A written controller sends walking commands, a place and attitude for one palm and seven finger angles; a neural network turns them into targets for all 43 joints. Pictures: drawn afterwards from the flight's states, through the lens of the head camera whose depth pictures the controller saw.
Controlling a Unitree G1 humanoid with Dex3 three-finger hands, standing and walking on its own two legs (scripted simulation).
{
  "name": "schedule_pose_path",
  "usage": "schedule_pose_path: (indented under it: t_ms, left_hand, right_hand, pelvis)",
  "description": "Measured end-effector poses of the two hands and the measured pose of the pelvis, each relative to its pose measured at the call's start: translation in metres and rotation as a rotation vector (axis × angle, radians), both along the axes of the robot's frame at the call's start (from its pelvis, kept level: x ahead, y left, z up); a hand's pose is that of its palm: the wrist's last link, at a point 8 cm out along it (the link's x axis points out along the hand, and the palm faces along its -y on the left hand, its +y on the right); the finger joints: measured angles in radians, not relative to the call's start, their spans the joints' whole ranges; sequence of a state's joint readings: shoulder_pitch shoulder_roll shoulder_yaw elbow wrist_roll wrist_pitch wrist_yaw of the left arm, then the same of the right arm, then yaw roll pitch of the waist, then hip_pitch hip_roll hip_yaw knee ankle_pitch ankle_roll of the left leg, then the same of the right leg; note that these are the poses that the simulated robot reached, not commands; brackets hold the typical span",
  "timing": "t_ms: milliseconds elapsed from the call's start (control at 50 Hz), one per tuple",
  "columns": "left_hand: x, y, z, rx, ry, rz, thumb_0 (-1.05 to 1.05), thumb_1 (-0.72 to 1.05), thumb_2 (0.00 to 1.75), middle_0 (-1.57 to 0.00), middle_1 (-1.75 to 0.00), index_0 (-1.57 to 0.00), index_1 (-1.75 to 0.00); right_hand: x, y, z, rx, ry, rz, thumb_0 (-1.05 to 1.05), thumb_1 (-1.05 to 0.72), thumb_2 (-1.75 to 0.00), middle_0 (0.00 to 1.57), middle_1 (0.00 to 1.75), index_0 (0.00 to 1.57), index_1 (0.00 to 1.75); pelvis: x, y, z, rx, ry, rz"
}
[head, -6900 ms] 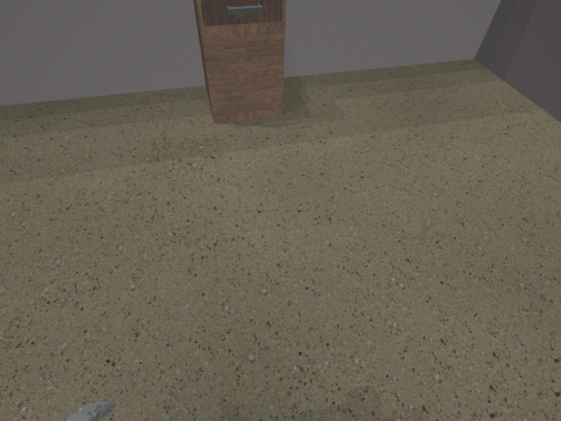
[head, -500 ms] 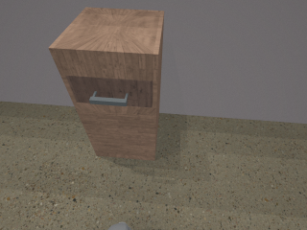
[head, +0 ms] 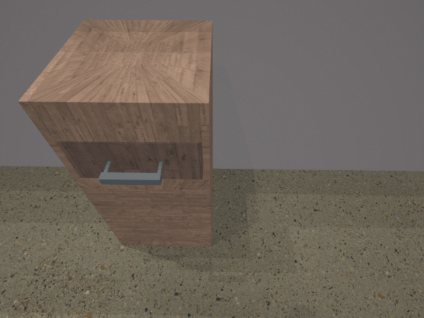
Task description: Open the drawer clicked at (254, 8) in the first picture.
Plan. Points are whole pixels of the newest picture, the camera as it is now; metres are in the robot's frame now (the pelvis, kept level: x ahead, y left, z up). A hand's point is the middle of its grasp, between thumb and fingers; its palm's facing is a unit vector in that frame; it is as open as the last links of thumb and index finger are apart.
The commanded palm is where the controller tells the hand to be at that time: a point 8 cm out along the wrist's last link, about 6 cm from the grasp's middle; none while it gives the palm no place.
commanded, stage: come to a stop and stand still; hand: left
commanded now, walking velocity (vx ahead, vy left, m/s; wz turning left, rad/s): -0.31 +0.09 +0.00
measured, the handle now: (132, 171) +0.50 +0.25 -0.11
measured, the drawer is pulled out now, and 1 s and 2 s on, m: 0.00 0.00 0.00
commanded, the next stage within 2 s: look again from close up in 0.74 s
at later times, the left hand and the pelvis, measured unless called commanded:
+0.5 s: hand out of the picture +0.02 +0.25 -0.16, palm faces +0.05 -0.97 -0.24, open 7.4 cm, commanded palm none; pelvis -0.03 +0.05 +0.00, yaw +0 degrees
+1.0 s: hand out of the picture -0.02 +0.20 -0.16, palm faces +0.04 -0.98 -0.19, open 7.3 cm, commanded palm none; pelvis -0.02 +0.04 +0.01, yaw +0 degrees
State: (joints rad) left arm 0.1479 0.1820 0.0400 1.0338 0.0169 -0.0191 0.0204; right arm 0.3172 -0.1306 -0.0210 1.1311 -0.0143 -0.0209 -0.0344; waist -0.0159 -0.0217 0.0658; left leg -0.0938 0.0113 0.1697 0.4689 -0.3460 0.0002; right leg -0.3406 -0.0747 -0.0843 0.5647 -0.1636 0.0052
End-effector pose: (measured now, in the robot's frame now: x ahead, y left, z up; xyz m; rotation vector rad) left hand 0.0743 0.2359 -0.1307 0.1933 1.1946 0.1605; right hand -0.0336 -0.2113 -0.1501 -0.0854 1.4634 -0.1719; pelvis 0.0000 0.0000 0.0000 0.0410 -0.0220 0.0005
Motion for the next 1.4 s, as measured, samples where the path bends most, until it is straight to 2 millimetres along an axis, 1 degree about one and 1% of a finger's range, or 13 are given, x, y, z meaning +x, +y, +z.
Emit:
schedule_pose_path:
  t_ms: [80, 160, 240, 320, 380, 440, 580, 720, 780, 880, 980, 1180, 1400]
  left_hand:
    - [0.024, -0.013, 0.003, 0.010, -0.017, -0.022, 0.00, 0.91, 0.90, -0.20, -0.29, -0.19, -0.30]
    - [0.025, -0.015, 0.007, 0.007, -0.026, 0.002, 0.00, 0.91, 0.90, -0.20, -0.30, -0.20, -0.30]
    - [0.013, -0.007, 0.006, 0.000, -0.018, 0.018, 0.00, 0.91, 0.90, -0.20, -0.30, -0.20, -0.30]
    - [-0.006, 0.012, 0.000, 0.005, -0.013, 0.022, 0.00, 0.90, 0.90, -0.21, -0.30, -0.20, -0.30]
    - [-0.022, 0.033, -0.008, 0.006, -0.025, 0.040, 0.00, 0.90, 0.90, -0.21, -0.30, -0.20, -0.30]
    - [-0.045, 0.048, -0.006, 0.003, 0.000, 0.047, 0.01, 0.91, 0.90, -0.20, -0.30, -0.20, -0.30]
    - [-0.093, 0.061, 0.002, 0.010, 0.085, 0.043, 0.01, 0.91, 0.90, -0.20, -0.30, -0.19, -0.30]
    - [-0.120, 0.044, 0.000, -0.011, 0.133, 0.070, 0.01, 0.91, 0.90, -0.20, -0.30, -0.19, -0.30]
    - [-0.121, 0.035, -0.005, -0.040, 0.150, 0.074, 0.01, 0.91, 0.90, -0.20, -0.30, -0.19, -0.30]
    - [-0.110, 0.020, -0.005, -0.070, 0.152, 0.052, 0.01, 0.91, 0.90, -0.20, -0.30, -0.20, -0.30]
    - [-0.104, 0.018, -0.003, -0.055, 0.152, 0.054, 0.02, 0.93, 0.90, -0.20, -0.30, -0.20, -0.30]
    - [-0.097, 0.014, -0.002, -0.042, 0.161, 0.054, 0.02, 0.93, 0.90, -0.20, -0.30, -0.20, -0.30]
    - [-0.106, 0.006, -0.001, -0.056, 0.186, 0.073, 0.02, 0.93, 0.90, -0.20, -0.30, -0.20, -0.30]
  right_hand:
    - [0.009, -0.004, -0.008, 0.022, 0.035, -0.029, 0.00, -0.91, -0.89, 0.20, 0.30, 0.20, 0.30]
    - [0.029, -0.009, -0.005, 0.009, 0.014, -0.004, 0.00, -0.91, -0.89, 0.20, 0.30, 0.20, 0.30]
    - [0.053, -0.012, 0.000, -0.018, -0.057, 0.029, 0.00, -0.91, -0.89, 0.20, 0.30, 0.20, 0.30]
    - [0.069, -0.008, 0.009, -0.055, -0.168, 0.052, 0.00, -0.91, -0.89, 0.20, 0.30, 0.20, 0.30]
    - [0.076, -0.002, 0.012, -0.095, -0.273, 0.086, 0.00, -0.91, -0.89, 0.20, 0.30, 0.20, 0.30]
    - [0.076, 0.008, 0.019, -0.103, -0.319, 0.106, 0.00, -0.91, -0.89, 0.20, 0.30, 0.20, 0.30]
    - [0.065, 0.016, 0.019, -0.081, -0.334, 0.112, 0.00, -0.90, -0.89, 0.20, 0.30, 0.20, 0.30]
    - [0.034, 0.012, 0.010, -0.070, -0.218, 0.106, 0.00, -0.90, -0.89, 0.20, 0.30, 0.20, 0.30]
    - [0.015, 0.016, 0.012, -0.064, -0.167, 0.097, 0.00, -0.90, -0.89, 0.20, 0.30, 0.20, 0.30]
    - [-0.013, 0.026, 0.011, -0.037, -0.082, 0.074, 0.00, -0.90, -0.89, 0.20, 0.30, 0.20, 0.30]
    - [-0.026, 0.034, 0.009, -0.005, -0.028, 0.058, 0.00, -0.90, -0.89, 0.20, 0.30, 0.20, 0.30]
    - [-0.021, 0.044, 0.007, 0.030, -0.023, 0.045, 0.00, -0.90, -0.89, 0.20, 0.30, 0.20, 0.30]
    - [-0.005, 0.041, 0.009, 0.024, -0.039, 0.061, 0.00, -0.90, -0.89, 0.20, 0.30, 0.20, 0.30]
  pelvis:
    - [0.007, -0.006, -0.002, -0.018, 0.008, 0.018]
    - [0.001, -0.004, 0.002, -0.014, 0.012, 0.029]
    - [-0.009, 0.004, 0.004, -0.016, 0.021, 0.030]
    - [-0.020, 0.019, 0.000, -0.022, 0.020, 0.028]
    - [-0.026, 0.034, -0.009, -0.041, -0.001, 0.040]
    - [-0.028, 0.042, -0.007, -0.035, -0.020, 0.015]
    - [-0.030, 0.045, -0.002, -0.029, -0.009, -0.017]
    - [-0.033, 0.041, -0.001, -0.048, 0.002, 0.002]
    - [-0.032, 0.041, 0.001, -0.043, 0.000, 0.005]
    - [-0.028, 0.040, 0.005, -0.032, 0.007, 0.002]
    - [-0.023, 0.036, 0.007, -0.032, 0.008, 0.004]
    - [-0.017, 0.031, 0.009, -0.034, -0.001, 0.001]
    - [-0.014, 0.030, 0.011, -0.036, 0.002, 0.003]
